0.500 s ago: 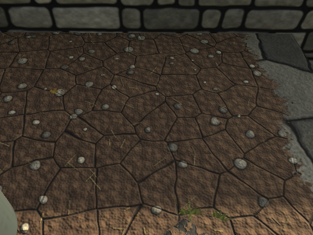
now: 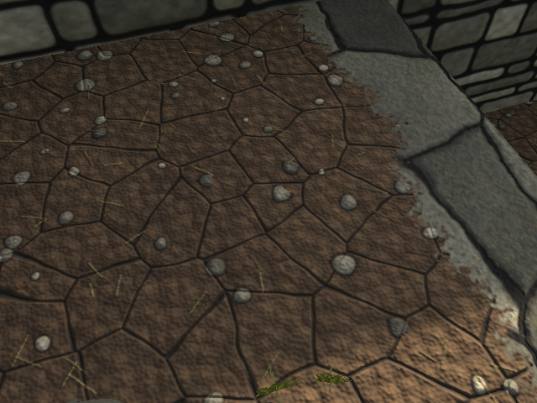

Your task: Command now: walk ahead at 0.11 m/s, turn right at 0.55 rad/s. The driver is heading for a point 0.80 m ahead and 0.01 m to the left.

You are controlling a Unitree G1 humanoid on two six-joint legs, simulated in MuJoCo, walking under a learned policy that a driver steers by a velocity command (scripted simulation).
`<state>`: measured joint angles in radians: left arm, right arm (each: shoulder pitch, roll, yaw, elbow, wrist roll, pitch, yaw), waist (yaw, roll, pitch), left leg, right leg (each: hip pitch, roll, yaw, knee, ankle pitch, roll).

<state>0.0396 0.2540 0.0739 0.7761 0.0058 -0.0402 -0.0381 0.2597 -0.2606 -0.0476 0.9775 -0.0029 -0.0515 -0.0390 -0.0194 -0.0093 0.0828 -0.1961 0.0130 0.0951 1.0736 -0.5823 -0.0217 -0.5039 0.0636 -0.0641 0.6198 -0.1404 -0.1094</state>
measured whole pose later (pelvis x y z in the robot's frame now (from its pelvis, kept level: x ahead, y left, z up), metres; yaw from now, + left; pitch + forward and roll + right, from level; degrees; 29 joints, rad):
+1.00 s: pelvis +0.20 -0.01 +0.03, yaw -10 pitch +2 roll +0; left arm 0.35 0.24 0.06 0.84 0.01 -0.08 0.00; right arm 0.24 -0.30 -0.07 0.83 0.03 -0.08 0.02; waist 0.03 0.05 -0.02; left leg -0.62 0.08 -0.03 1.03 -0.22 0.03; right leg -0.05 0.03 -0.05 0.27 -0.25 -0.04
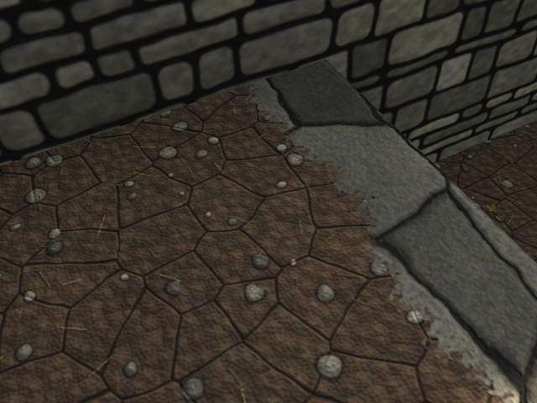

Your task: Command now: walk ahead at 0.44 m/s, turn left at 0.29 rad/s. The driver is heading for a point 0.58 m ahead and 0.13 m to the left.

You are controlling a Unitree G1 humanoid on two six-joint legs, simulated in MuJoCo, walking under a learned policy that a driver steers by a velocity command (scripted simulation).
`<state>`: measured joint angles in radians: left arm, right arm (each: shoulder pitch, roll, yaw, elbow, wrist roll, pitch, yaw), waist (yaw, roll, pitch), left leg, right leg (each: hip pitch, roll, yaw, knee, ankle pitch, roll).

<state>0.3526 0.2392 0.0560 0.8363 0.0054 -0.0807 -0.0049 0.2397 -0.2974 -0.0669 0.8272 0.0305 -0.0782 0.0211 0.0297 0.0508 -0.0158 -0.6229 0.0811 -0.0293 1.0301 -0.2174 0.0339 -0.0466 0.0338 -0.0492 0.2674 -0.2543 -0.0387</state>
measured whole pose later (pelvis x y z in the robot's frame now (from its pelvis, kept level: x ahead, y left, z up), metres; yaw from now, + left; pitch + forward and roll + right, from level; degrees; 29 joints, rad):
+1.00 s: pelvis +0.50 +0.07 -0.01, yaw +22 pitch +1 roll +0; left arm 0.18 0.23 0.02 0.76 0.02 -0.06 -0.02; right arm 0.20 -0.28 -0.04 0.71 0.00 0.02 -0.03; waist 0.01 0.03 0.05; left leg -0.43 0.03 -0.07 0.80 -0.38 -0.07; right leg -0.33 0.03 -0.03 0.43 -0.13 -0.04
